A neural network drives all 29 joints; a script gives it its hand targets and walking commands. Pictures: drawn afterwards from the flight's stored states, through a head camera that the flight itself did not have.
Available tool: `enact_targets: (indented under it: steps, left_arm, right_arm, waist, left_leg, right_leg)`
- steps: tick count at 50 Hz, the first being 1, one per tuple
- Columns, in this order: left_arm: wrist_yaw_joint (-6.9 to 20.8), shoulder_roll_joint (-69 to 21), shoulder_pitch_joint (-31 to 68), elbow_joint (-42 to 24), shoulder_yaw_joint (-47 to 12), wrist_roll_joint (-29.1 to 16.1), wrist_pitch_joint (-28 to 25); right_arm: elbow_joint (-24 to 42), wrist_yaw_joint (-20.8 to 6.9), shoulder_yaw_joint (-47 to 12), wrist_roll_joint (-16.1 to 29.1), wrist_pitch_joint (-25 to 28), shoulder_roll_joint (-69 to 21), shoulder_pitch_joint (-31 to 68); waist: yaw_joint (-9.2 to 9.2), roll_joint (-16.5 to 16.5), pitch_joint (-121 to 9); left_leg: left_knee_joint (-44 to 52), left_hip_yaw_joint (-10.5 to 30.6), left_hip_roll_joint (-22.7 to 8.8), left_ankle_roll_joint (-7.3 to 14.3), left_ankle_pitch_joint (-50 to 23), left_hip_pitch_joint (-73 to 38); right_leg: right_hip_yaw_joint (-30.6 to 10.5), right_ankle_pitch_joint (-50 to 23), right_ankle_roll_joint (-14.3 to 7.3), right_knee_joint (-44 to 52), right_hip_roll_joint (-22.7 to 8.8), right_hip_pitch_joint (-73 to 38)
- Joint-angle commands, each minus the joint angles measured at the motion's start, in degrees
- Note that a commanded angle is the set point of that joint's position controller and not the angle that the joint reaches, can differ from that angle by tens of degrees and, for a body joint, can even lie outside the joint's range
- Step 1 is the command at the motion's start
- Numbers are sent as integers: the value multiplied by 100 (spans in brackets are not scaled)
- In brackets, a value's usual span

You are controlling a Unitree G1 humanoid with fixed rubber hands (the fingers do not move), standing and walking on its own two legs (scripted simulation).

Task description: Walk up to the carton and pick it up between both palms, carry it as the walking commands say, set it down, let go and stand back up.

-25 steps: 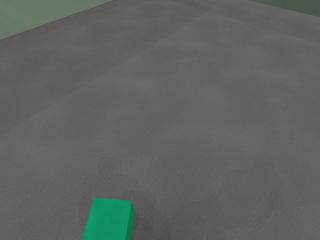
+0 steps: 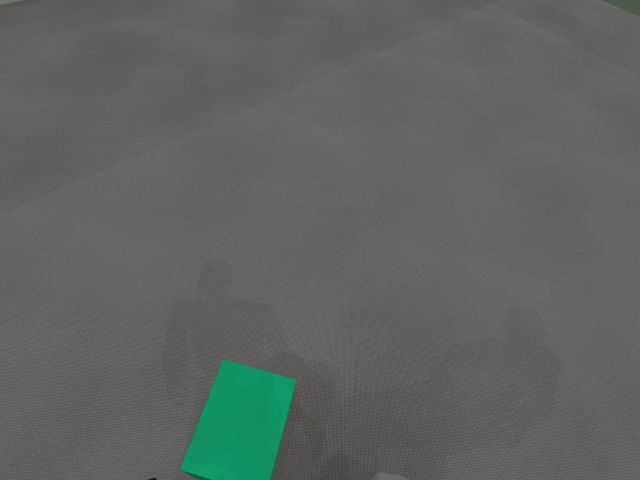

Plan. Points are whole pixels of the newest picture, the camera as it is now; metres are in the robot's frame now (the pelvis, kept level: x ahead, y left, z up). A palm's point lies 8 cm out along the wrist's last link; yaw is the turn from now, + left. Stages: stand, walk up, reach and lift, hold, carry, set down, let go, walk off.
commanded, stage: walk up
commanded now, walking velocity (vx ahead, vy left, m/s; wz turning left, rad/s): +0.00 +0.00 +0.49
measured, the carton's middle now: (244, 429) +0.29 +0.14 -0.67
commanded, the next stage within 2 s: none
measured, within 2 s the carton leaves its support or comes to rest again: neither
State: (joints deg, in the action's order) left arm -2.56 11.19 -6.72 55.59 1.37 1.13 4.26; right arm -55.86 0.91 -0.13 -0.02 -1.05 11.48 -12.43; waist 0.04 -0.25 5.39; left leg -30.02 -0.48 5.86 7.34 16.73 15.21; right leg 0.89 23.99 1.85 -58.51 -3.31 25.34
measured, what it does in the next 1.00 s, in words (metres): steps on the spot, turning left: right foot, then left foot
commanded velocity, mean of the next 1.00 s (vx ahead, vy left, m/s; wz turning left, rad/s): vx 0.00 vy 0.01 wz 0.48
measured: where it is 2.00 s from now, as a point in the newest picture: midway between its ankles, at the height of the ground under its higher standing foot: outside the picture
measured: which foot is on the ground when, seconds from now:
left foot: down 0.00-0.14, up 0.16-0.32, down 0.34-0.84, up 0.86-1.00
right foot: up 0.00-0.16, down 0.18-0.32, up 0.34-0.82, down 0.84-1.00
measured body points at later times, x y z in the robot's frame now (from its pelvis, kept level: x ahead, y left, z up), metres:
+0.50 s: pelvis -0.04 +0.04 +0.00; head +0.01 +0.06 +0.44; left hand +0.00 +0.29 -0.16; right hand +0.08 -0.19 -0.14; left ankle -0.02 +0.09 -0.74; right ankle -0.05 -0.14 -0.68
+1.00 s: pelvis -0.08 -0.03 +0.00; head -0.05 -0.03 +0.45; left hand -0.08 +0.23 -0.14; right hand +0.05 -0.23 -0.15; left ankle -0.11 +0.07 -0.67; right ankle -0.05 -0.13 -0.74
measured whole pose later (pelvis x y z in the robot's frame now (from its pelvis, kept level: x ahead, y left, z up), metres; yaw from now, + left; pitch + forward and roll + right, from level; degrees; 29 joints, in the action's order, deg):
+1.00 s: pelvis -0.08 -0.03 +0.00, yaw +21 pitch -2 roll +0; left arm -1.7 11.0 -5.6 55.1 1.4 1.1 3.5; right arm -53.0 -0.6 -0.2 0.0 -2.4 12.4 -13.0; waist 0.1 1.4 7.0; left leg -59.8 2.1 4.8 -3.6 15.7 27.1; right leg 5.5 16.5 -0.6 -29.8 -2.2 11.2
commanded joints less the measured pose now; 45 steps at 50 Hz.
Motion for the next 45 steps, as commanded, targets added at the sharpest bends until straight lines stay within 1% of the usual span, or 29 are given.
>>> enact_targets:
  steps: [1,2,3,4,5,6,7,8,9,10,12,13,14,15,16,17,18,21,23,24,32,34,36,38,40,41,42,43,45]
  left_arm:
    - [-6,535,-131,-656,192,-128,-78]
    - [-3,634,-426,-631,274,-136,-150]
    - [-42,610,-466,-561,231,-171,-139]
    - [-67,663,-720,-488,272,-143,-175]
    - [-50,835,-1422,-367,305,-126,-204]
    - [-89,1228,-2245,-137,464,-149,-248]
    - [-106,1073,-1129,-246,343,-136,-292]
    - [-147,926,-344,-421,362,37,-275]
    - [-169,925,343,-737,287,36,-223]
    - [-115,930,636,-965,245,4,-242]
    - [-49,1038,767,-805,320,85,-200]
    - [-21,1124,744,-730,372,115,-187]
    - [-8,1174,634,-637,417,180,-168]
    - [6,1103,143,-623,359,106,-169]
    - [73,806,-223,-514,281,159,-189]
    - [87,681,-228,-680,248,113,-104]
    - [66,610,-260,-512,243,138,-79]
    - [132,699,392,-739,307,20,8]
    - [109,662,503,-786,298,28,-9]
    - [113,513,507,-850,288,3,-71]
    - [104,779,182,-874,351,-89,-71]
    - [104,480,299,-944,322,-68,-101]
    - [72,484,-15,-913,243,-120,-144]
    - [56,546,-179,-699,282,-89,-220]
    - [26,668,-596,-609,288,-89,-278]
    - [-9,1106,-842,-554,377,-68,-247]
    - [-8,1609,-648,-581,539,-1,-188]
    - [8,1383,63,-805,447,32,-143]
    - [-1,1068,491,-922,313,27,-151]
  right_arm:
    - [108,170,518,-43,94,1003,-1197]
    - [179,159,608,7,43,1114,-1023]
    - [155,170,548,-101,37,1037,-744]
    - [281,164,573,-57,31,1075,-629]
    - [391,145,614,-47,41,1174,-191]
    - [602,118,690,73,24,1287,350]
    - [516,115,492,-21,102,921,-207]
    - [474,100,452,-150,84,645,-687]
    - [389,53,530,-235,71,737,-1012]
    - [478,3,492,-224,26,662,-819]
    - [588,-140,337,-152,-45,662,-320]
    - [517,-157,320,-122,-37,658,-582]
    - [489,-182,302,-181,-8,782,-686]
    - [483,-108,326,-178,98,654,-666]
    - [393,-100,419,-264,220,1108,-803]
    - [448,-94,504,-312,278,1493,-1042]
    - [470,-23,529,-321,249,1400,-899]
    - [756,-16,407,-298,83,1059,49]
    - [637,-25,419,-222,117,1015,-99]
    - [664,44,442,-267,162,1057,-246]
    - [533,-33,505,-230,154,1194,-390]
    - [671,-21,481,-271,88,1071,-334]
    - [624,-39,529,-277,74,1226,-249]
    - [678,-87,528,-296,68,1147,67]
    - [805,-104,540,-178,6,1064,279]
    - [736,-106,456,-181,-30,836,82]
    - [843,-75,423,-129,-20,435,-43]
    - [804,-60,458,-197,-29,615,72]
    - [641,-127,474,-277,-19,707,-157]
  waist:
    - [-386,1137,-1072]
    - [-173,1410,-1129]
    - [-161,1441,-1028]
    - [123,1668,-1010]
    - [468,1274,-1451]
    - [1125,584,-1365]
    - [472,-1435,-1280]
    - [39,-1513,-1532]
    - [-403,-863,-1404]
    - [-480,-669,-1072]
    - [-277,-1368,-111]
    - [-427,-1631,-170]
    - [-389,-1085,-450]
    - [-393,-295,-705]
    - [-296,1026,-590]
    - [-322,1679,-614]
    - [-280,1341,-811]
    - [-206,391,-383]
    - [-241,230,-455]
    - [-265,602,-678]
    - [-302,879,-1018]
    - [-212,847,-718]
    - [-204,1723,-849]
    - [-58,1455,-1016]
    - [262,698,-1070]
    - [317,-158,-1004]
    - [297,-1880,-1111]
    - [67,-1538,-661]
    - [-117,-718,-303]
  left_leg:
    - [955,2375,-1497,-1558,-7114,-2363]
    - [1029,2166,-1319,-1972,-8142,-2261]
    - [876,2146,-1329,-1629,-8110,-1935]
    - [1018,2079,-1117,-2078,-7993,-1589]
    - [707,1540,-857,-2382,-8436,-1182]
    - [-1264,978,17,-3121,-7248,-121]
    - [-2492,922,12,-1944,-43,767]
    - [-3632,784,-256,-1512,1204,1312]
    - [-3684,913,-562,-989,1206,1096]
    - [-3557,667,-503,-900,1262,1134]
    - [-1645,495,-865,-943,1181,1386]
    - [-1235,455,-976,-863,1206,939]
    - [-480,418,-908,-776,988,480]
    - [978,470,-765,-772,-407,-57]
    - [1228,2090,-1719,-593,-3905,-880]
    - [956,3141,-2189,-748,-5513,-1381]
    - [1181,2823,-2495,-511,-4620,-1190]
    - [1697,2917,-1823,-163,-360,41]
    - [1578,2770,-1781,-114,-1337,-678]
    - [1402,2852,-1901,-8,-2344,-990]
    - [1429,3054,-1533,-335,-2588,-1051]
    - [1766,3216,-1623,-176,-1979,-602]
    - [1539,2918,-1583,87,-2357,-451]
    - [1728,2856,-1586,47,-2189,-5]
    - [1283,2399,-1131,-329,-822,983]
    - [630,1802,-537,-685,622,1819]
    - [-1229,210,235,-1102,705,2062]
    - [-2133,107,-97,-1059,924,2159]
    - [-3384,192,-314,-1141,516,1709]
  right_leg:
    - [71,-47,-3,1194,334,273]
    - [303,183,-65,1723,474,-149]
    - [180,58,10,1909,419,-457]
    - [223,74,-79,2627,416,-1116]
    - [318,-236,-245,3386,336,-2236]
    - [-13,-815,-839,4306,-329,-3189]
    - [-1167,-3242,-1165,4090,-1605,-3068]
    - [-1054,-2923,-1480,3762,-2354,-2792]
    - [-986,-2342,-1251,3738,-2506,-1983]
    - [-704,-1766,-1135,3941,-2210,-1710]
    - [17,-1580,-792,4097,-1840,-1615]
    - [317,-1928,-598,3733,-1594,-1731]
    - [535,-2363,-517,2881,-1389,-1986]
    - [673,-2594,-413,1818,-1126,-1973]
    - [637,355,-34,609,-436,-524]
    - [-168,1155,87,-34,105,624]
    - [-319,1078,29,-79,-175,473]
    - [-394,355,15,-474,-53,183]
    - [-280,392,42,-158,-61,526]
    - [-254,404,-23,-171,138,617]
    - [-489,327,102,1069,426,-218]
    - [-364,421,32,1545,608,-439]
    - [-360,258,60,1821,519,-728]
    - [-192,-76,-8,2252,495,-1463]
    - [-260,-996,-147,3641,118,-2806]
    - [-925,-571,-411,4280,-616,-3529]
    - [-1944,458,-823,4873,-2122,-3083]
    - [-1628,210,-1088,4810,-2376,-2273]
    - [-789,-557,-1243,4551,-1881,-1572]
